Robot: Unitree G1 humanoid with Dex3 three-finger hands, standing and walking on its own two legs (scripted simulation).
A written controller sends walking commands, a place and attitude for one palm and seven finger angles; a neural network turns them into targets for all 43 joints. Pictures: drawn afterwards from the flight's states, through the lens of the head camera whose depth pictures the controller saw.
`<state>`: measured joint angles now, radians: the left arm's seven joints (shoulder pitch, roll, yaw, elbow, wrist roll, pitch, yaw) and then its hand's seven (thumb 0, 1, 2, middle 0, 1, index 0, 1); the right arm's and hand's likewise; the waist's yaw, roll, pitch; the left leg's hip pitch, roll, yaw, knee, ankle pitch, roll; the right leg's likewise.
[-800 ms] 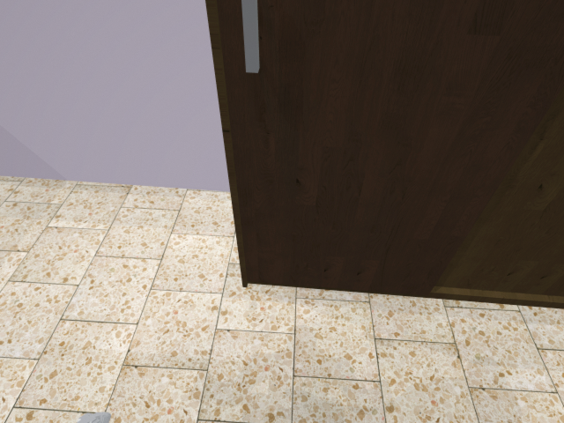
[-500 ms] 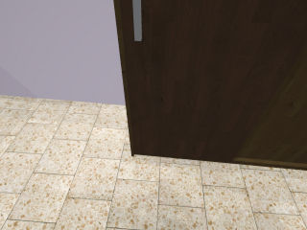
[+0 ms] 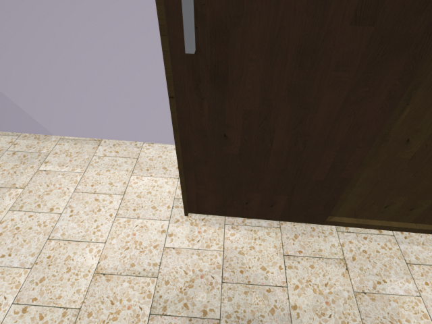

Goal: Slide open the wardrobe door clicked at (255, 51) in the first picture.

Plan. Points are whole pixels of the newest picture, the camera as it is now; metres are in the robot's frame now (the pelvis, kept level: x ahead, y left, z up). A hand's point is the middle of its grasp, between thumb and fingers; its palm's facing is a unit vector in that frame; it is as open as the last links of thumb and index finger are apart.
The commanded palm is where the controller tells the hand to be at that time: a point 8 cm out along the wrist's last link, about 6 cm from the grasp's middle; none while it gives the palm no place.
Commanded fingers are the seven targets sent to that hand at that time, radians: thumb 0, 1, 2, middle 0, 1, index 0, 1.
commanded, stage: stand and wait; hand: left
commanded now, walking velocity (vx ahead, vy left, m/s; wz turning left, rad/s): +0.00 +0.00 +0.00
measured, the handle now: (189, 8) +0.76 +0.11 +0.27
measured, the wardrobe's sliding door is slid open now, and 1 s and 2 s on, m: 0.00 0.00 0.00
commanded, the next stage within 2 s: look at it before walking up in 0.02 s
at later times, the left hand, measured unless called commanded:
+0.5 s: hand out of the picture +0.08 +0.24 -0.16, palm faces -0.02 -0.95 -0.32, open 7.3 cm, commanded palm none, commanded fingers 0.00 0.90 0.90 -0.20 -0.30 -0.20 -0.30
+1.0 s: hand out of the picture +0.07 +0.21 -0.18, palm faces -0.01 -0.97 -0.24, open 7.3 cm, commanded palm none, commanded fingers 0.00 0.90 0.90 -0.20 -0.30 -0.20 -0.30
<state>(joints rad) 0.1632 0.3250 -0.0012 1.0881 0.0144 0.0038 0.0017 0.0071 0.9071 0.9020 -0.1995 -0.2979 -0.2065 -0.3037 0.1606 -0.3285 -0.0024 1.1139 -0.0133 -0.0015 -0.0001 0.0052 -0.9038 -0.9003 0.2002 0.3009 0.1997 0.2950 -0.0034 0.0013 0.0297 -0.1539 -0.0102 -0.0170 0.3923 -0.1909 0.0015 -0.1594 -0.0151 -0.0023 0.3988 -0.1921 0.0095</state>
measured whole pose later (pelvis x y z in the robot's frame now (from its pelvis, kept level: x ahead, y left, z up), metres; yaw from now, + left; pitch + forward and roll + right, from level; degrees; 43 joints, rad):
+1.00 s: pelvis +0.05 +0.00 -0.01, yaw -1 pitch -1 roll +0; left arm 0.27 0.24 0.01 1.09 0.02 0.01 -0.01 0.00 0.91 0.90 -0.20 -0.30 -0.20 -0.30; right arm 0.23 -0.25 0.00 1.10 -0.03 0.00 0.00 0.00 -0.91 -0.90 0.20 0.30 0.20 0.29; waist 0.01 0.00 -0.02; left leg -0.17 0.01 0.00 0.51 -0.33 0.00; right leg -0.17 0.00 0.01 0.49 -0.31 0.00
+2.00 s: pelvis +0.24 +0.01 -0.01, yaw -4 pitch -2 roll -1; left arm 0.23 0.20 0.08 0.99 0.02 0.06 0.03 0.00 0.92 0.90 -0.20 -0.30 -0.20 -0.30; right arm 0.14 -0.13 -0.03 0.96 -0.03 0.01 -0.04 0.00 -0.91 -0.90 0.20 0.30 0.20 0.29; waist 0.02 -0.04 0.07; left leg -0.33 0.04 0.10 0.54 -0.18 0.04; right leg -0.43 0.01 0.01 1.12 -0.45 0.03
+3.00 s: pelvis +0.16 -0.01 -0.01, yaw -4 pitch -2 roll +0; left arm 0.34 0.12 0.03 1.12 0.02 0.01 0.03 0.00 0.91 0.90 -0.20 -0.30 -0.20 -0.30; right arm 0.31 -0.11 -0.02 1.12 -0.02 0.01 -0.03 0.00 -0.91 -0.90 0.20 0.30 0.20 0.29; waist 0.00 0.00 0.02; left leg -0.28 0.03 0.02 0.45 -0.15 -0.01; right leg -0.19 -0.03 -0.04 0.46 -0.24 0.02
